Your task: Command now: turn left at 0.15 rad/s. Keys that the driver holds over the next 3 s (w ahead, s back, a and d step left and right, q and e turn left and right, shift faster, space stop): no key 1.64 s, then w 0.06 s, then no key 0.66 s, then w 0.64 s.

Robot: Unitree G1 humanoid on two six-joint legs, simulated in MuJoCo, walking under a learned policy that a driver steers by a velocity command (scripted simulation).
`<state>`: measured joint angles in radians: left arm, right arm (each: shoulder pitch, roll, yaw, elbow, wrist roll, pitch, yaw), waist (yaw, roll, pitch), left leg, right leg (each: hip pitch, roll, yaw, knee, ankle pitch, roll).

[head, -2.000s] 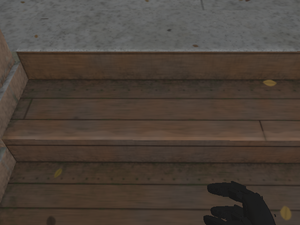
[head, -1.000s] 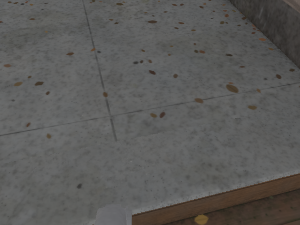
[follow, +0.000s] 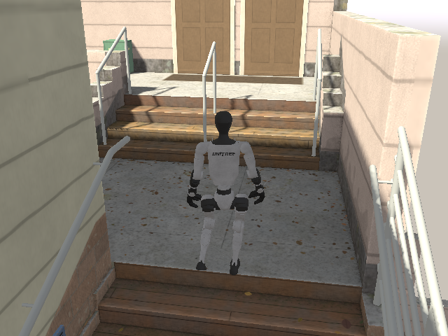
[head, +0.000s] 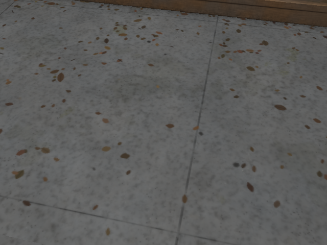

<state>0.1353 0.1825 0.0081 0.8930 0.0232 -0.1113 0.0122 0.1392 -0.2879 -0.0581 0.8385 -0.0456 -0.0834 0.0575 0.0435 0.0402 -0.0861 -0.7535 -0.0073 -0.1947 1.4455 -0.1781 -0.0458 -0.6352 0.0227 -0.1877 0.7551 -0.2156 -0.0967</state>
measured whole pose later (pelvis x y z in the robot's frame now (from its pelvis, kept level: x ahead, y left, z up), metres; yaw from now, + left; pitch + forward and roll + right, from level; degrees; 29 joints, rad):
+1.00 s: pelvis +0.00 +0.04 -0.10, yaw +0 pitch +0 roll +0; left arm 0.02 0.17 -0.08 1.03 0.01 -0.11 -0.11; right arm 0.45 -0.17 0.07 0.99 0.00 -0.09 0.09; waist -0.03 0.00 0.01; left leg -0.04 -0.01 0.06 0.33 -0.29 0.02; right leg -0.88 -0.08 -0.07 1.41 -0.53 -0.02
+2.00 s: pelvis +0.03 +0.03 -0.10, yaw -1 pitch +1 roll -1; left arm 0.03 0.14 -0.08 1.09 0.02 -0.08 -0.10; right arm 0.49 -0.16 0.08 1.07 0.01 -0.09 0.07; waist -0.02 0.03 0.00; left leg 0.02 0.03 0.06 0.27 -0.31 -0.01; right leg -0.84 -0.05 -0.10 1.43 -0.60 -0.04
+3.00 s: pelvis +0.18 -0.02 +0.04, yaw +1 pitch +3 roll +0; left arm 0.49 0.14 -0.04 1.16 0.11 -0.14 0.00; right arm 0.03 -0.20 -0.01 0.83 -0.05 -0.08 0.08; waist 0.06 0.01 -0.09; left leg -0.98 0.06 -0.09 1.47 0.07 0.17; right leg -0.16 0.05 -0.14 0.50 -0.39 -0.09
